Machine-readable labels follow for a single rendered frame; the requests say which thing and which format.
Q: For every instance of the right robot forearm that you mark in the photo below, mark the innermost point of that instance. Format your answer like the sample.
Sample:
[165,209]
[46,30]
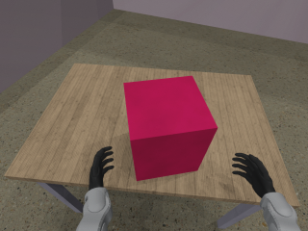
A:
[278,213]

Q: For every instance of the right robot hand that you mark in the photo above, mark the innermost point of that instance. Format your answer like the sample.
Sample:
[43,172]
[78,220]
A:
[256,173]

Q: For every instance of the carton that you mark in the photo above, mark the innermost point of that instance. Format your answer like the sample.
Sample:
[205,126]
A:
[170,126]

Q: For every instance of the left robot forearm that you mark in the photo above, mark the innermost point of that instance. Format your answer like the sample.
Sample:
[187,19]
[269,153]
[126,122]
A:
[97,210]

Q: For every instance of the left robot hand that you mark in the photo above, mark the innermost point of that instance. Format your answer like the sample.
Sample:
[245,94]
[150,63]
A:
[97,171]

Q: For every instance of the table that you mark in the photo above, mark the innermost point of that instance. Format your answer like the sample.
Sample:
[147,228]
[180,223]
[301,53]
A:
[88,112]

